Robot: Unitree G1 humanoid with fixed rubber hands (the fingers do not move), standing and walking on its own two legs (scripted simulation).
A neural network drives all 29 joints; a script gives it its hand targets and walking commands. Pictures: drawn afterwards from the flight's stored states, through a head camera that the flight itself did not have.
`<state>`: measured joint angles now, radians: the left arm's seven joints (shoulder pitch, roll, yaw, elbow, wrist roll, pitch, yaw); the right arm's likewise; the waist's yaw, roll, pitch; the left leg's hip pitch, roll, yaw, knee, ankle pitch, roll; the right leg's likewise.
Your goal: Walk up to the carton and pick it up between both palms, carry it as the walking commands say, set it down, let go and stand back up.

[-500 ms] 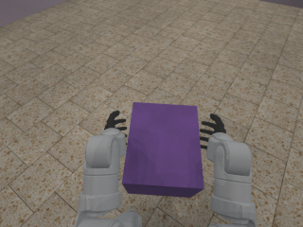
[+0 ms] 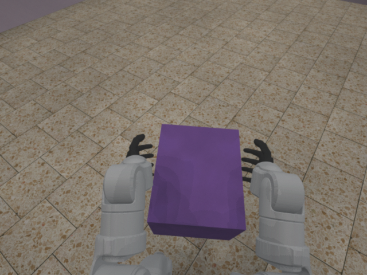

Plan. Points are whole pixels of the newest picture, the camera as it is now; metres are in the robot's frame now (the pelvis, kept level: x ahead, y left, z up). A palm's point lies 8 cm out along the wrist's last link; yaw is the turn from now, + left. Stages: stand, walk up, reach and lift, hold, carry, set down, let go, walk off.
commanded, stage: carry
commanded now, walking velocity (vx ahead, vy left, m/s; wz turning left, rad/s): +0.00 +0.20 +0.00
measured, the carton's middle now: (195, 182) +0.33 +0.00 -0.01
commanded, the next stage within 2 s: none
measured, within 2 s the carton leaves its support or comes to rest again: neither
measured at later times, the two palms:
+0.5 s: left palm (50, 228) +0.18 +0.24 +0.10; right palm (207, 236) +0.18 -0.02 +0.08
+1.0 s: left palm out of the picture +0.09 +0.30 +0.11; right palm out of the picture +0.08 +0.04 +0.11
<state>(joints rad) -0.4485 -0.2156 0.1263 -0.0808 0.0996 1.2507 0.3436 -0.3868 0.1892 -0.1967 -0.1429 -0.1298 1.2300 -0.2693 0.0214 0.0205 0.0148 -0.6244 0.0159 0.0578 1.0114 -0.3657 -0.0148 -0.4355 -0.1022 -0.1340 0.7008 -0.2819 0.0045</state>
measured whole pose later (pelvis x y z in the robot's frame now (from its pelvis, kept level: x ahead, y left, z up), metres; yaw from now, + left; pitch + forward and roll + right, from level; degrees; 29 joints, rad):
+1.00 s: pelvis -0.22 +0.17 +0.00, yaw +0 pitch +0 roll -2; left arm -0.46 -0.22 0.12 -0.06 0.12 1.26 0.36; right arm -0.42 0.20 -0.21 -0.10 -0.14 1.24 -0.28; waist 0.02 0.03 -0.05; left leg -0.45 0.04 0.07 0.66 -0.24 0.01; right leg -0.40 -0.04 -0.11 0.60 -0.19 0.01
